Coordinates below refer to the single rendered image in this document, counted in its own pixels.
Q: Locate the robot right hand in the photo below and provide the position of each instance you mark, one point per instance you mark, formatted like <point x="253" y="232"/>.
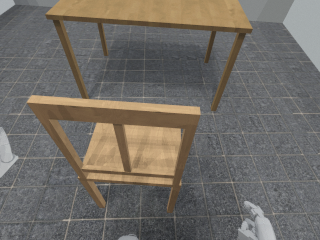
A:
<point x="260" y="229"/>

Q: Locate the robot left hand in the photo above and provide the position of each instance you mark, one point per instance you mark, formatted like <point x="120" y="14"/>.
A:
<point x="7" y="158"/>

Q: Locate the chair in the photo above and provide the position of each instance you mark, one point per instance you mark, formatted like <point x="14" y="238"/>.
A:
<point x="132" y="143"/>

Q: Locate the table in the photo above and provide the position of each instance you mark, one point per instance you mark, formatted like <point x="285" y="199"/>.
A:
<point x="205" y="15"/>

